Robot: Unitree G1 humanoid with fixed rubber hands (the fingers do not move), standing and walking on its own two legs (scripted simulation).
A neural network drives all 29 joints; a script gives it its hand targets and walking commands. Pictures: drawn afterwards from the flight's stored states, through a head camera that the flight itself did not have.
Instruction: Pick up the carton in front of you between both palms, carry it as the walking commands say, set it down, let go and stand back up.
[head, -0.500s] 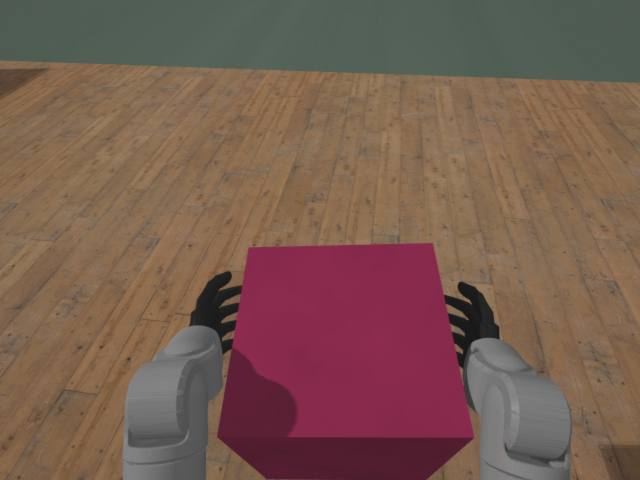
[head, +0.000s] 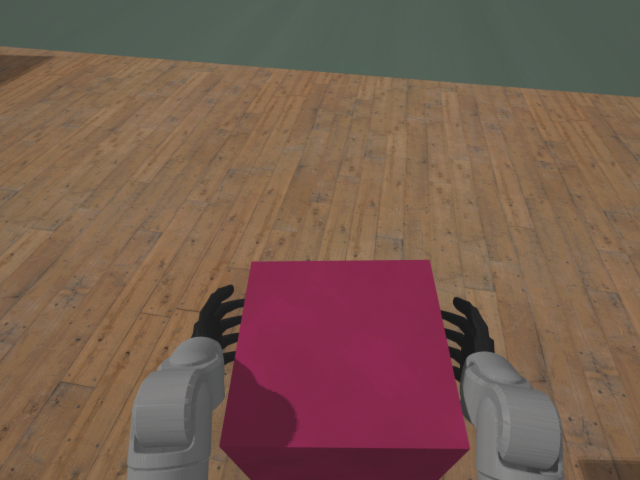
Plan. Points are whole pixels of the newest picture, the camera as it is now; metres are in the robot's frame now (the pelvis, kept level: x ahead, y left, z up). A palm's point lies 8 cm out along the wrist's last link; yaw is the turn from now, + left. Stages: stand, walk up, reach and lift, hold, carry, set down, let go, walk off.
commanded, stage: carry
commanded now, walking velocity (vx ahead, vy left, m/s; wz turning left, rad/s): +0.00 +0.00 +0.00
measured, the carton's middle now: (340, 385) +0.24 -0.01 +0.01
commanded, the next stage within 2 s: hold in 0.82 s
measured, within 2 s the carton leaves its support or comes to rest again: neither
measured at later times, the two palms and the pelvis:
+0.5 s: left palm (207, 368) +0.24 +0.16 +0.04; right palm (455, 384) +0.24 -0.14 +0.04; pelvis -0.04 +0.01 +0.00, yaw +0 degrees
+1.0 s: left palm (189, 389) +0.22 +0.17 +0.04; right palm (444, 395) +0.23 -0.13 +0.03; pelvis -0.05 +0.01 +0.01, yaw +3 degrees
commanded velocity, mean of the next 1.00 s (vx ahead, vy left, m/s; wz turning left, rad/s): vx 0.00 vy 0.00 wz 0.00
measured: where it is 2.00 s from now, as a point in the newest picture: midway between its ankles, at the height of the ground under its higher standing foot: outside the picture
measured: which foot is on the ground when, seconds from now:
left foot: down 0.00-1.00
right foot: down 0.00-1.00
